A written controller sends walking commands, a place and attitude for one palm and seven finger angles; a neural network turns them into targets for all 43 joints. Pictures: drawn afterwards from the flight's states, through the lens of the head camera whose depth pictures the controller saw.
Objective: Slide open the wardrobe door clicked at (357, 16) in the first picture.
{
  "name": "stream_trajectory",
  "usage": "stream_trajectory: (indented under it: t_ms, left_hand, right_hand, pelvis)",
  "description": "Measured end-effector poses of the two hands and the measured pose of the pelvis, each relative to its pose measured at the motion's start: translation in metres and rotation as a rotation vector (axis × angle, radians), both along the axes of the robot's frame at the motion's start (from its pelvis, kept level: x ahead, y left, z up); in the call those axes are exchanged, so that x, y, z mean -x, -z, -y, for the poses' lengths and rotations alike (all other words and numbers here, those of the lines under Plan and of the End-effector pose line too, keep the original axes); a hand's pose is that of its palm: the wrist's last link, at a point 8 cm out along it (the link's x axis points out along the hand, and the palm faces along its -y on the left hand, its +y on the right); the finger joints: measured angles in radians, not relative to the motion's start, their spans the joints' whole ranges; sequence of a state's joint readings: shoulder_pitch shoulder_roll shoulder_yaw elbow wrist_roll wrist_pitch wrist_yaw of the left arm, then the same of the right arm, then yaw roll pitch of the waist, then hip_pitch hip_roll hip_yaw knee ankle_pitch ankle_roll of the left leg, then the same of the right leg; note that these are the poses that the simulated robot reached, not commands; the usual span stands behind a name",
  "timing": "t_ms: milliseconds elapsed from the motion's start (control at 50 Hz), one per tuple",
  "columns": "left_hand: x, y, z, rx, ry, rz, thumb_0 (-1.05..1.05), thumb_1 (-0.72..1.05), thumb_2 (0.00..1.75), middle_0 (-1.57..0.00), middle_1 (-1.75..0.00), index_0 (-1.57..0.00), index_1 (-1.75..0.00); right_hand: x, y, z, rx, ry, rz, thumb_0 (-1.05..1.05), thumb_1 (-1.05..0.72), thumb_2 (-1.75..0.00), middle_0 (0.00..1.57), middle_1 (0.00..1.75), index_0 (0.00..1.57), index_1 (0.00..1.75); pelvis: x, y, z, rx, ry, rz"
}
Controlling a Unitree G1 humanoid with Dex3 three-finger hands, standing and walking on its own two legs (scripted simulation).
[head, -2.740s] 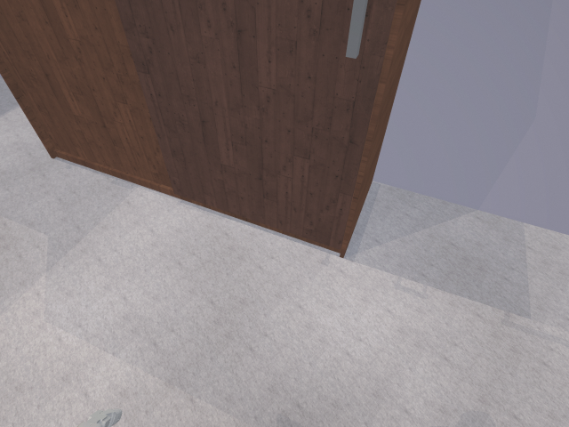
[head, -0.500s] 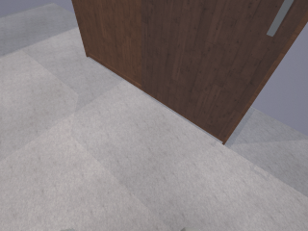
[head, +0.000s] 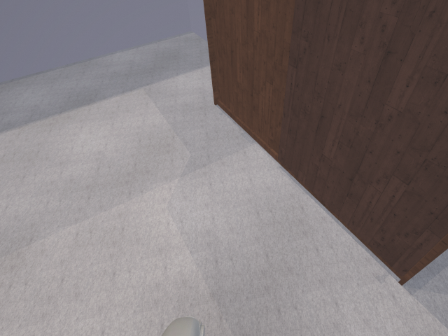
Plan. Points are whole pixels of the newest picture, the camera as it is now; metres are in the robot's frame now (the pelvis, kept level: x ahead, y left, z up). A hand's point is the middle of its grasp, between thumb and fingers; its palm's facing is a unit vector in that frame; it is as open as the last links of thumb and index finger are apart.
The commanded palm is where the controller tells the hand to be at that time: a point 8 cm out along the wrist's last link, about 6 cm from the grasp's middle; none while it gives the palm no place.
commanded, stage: walk to a spot facing it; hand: right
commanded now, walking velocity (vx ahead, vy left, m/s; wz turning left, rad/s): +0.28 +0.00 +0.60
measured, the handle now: out of the picture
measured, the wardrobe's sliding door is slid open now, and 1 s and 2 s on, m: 0.00 0.00 0.00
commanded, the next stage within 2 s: turn to face it in 0.54 s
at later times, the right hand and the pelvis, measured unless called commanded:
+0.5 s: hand (275, 260) +0.34 -0.10 -0.18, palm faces -0.31 +0.93 -0.20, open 7.3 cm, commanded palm none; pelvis +0.20 +0.06 -0.02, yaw +18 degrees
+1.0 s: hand (287, 225) +0.45 -0.14 -0.19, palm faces -0.30 +0.94 -0.16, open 7.4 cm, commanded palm none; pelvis +0.36 +0.01 +0.00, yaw +21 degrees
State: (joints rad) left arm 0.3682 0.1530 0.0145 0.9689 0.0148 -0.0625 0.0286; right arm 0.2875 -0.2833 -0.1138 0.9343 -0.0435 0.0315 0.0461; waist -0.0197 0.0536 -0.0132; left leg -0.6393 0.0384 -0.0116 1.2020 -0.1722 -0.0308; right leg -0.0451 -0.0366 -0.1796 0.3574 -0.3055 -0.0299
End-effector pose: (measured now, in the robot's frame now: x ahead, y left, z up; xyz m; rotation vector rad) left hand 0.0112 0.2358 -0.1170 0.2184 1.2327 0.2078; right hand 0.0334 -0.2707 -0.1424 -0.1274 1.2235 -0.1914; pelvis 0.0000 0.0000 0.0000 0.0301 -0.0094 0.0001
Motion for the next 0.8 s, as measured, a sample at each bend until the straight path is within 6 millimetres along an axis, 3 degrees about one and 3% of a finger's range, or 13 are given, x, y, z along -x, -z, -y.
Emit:
stream_trajectory:
  t_ms: [80,180,260,320,380,440,520,600,700,800]
  left_hand:
    - [0.04,0.008,0.009,0.017,-0.119,-0.139,0.01,0.91,0.9,-0.2,-0.3,-0.21,-0.3]
    - [0.073,0.013,0.025,0.059,-0.248,-0.309,0.01,0.91,0.9,-0.2,-0.3,-0.2,-0.3]
    - [0.079,0.018,0.031,0.099,-0.345,-0.417,0.01,0.91,0.9,-0.2,-0.3,-0.2,-0.3]
    - [0.063,0.029,0.023,0.128,-0.4,-0.456,0.01,0.9,0.9,-0.2,-0.3,-0.21,-0.3]
    - [0.015,0.038,0.003,0.117,-0.421,-0.38,0.01,0.9,0.9,-0.2,-0.3,-0.21,-0.3]
    - [-0.058,0.038,-0.025,0.089,-0.397,-0.21,0.01,0.91,0.9,-0.2,-0.3,-0.2,-0.3]
    - [-0.16,0.029,-0.057,0.058,-0.358,0.025,0.01,0.91,0.9,-0.2,-0.3,-0.2,-0.3]
    - [-0.241,0.018,-0.072,0.047,-0.321,0.18,0.01,0.91,0.9,-0.2,-0.3,-0.2,-0.3]
    - [-0.313,0.007,-0.075,0.032,-0.283,0.256,0.01,0.91,0.9,-0.2,-0.3,-0.2,-0.3]
    - [-0.357,0.008,-0.062,0.007,-0.256,0.25,0.01,0.91,0.9,-0.2,-0.3,-0.2,-0.3]
  right_hand:
    - [-0.064,0.003,-0.009,-0.011,-0.088,0.009,0.01,-0.91,-0.9,0.19,0.3,0.2,0.3]
    - [-0.152,0.01,-0.047,-0.051,-0.22,0.022,0.01,-0.91,-0.9,0.19,0.3,0.19,0.3]
    - [-0.23,0.02,-0.092,-0.078,-0.333,0.068,0.01,-0.91,-0.9,0.19,0.3,0.2,0.3]
    - [-0.279,0.029,-0.12,-0.079,-0.383,0.132,0.01,-0.91,-0.9,0.2,0.3,0.2,0.3]
    - [-0.302,0.029,-0.132,-0.07,-0.392,0.14,0.01,-0.91,-0.9,0.2,0.3,0.2,0.3]
    - [-0.31,0.021,-0.132,-0.044,-0.4,0.097,0.01,-0.91,-0.9,0.2,0.3,0.2,0.3]
    - [-0.321,0.006,-0.12,0.012,-0.414,0.039,0.0,-0.92,-0.9,0.2,0.3,0.2,0.3]
    - [-0.335,-0.005,-0.105,0.046,-0.414,0.0,0.01,-0.92,-0.9,0.2,0.3,0.2,0.3]
    - [-0.355,-0.006,-0.088,0.065,-0.395,-0.038,0.01,-0.91,-0.9,0.2,0.3,0.2,0.3]
    - [-0.378,0.011,-0.074,0.047,-0.367,-0.074,0.01,-0.91,-0.9,0.2,0.3,0.2,0.3]
  pelvis:
    - [-0.027,0.004,0.002,0.006,-0.055,-0.001]
    - [-0.066,0.012,-0.005,0.01,-0.116,-0.009]
    - [-0.104,0.025,-0.02,0.009,-0.17,-0.016]
    - [-0.136,0.038,-0.038,0.023,-0.212,-0.009]
    - [-0.156,0.037,-0.048,0.018,-0.243,0.012]
    - [-0.177,0.026,-0.055,0.021,-0.276,0.02]
    - [-0.204,0.015,-0.057,0.03,-0.325,0.005]
    - [-0.233,0.01,-0.054,0.038,-0.369,-0.011]
    - [-0.27,0.009,-0.046,0.037,-0.411,-0.023]
    - [-0.315,0.016,-0.033,0.003,-0.404,-0.023]
